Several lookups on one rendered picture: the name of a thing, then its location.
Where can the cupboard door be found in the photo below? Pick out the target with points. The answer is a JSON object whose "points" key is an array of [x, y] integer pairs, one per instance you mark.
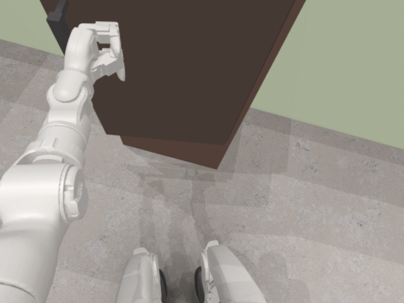
{"points": [[189, 64]]}

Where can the robot left shin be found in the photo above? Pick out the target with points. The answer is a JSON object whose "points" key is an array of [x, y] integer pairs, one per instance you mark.
{"points": [[157, 295]]}

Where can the robot left hand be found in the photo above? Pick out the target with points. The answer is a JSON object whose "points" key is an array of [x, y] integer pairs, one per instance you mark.
{"points": [[82, 53]]}

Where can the robot left forearm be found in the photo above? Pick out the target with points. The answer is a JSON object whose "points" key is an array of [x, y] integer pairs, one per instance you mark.
{"points": [[64, 134]]}

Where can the right robot thigh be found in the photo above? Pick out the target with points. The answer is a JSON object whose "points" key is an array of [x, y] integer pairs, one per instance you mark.
{"points": [[233, 282]]}

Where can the handle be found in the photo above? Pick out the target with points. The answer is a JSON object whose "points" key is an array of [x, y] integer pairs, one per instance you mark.
{"points": [[58, 24]]}

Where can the robot left upper arm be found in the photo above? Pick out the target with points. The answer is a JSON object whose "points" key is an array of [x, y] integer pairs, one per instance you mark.
{"points": [[37, 204]]}

